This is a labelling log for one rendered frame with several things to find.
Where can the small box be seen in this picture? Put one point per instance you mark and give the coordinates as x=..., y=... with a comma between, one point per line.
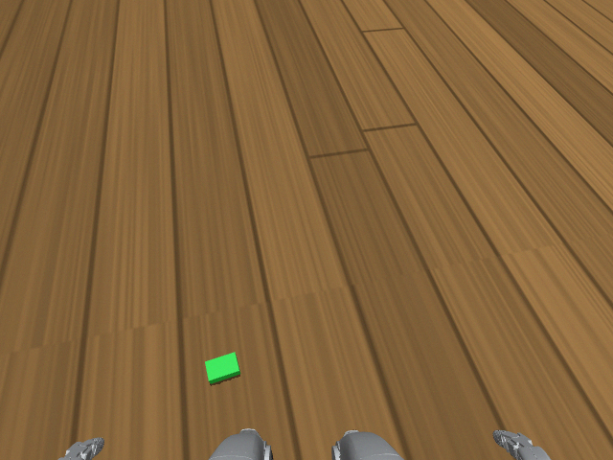
x=222, y=368

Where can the right robot hand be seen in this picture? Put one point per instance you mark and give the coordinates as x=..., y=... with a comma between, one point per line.
x=519, y=446

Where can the left robot hand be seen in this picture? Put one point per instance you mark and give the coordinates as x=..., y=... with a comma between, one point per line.
x=84, y=451

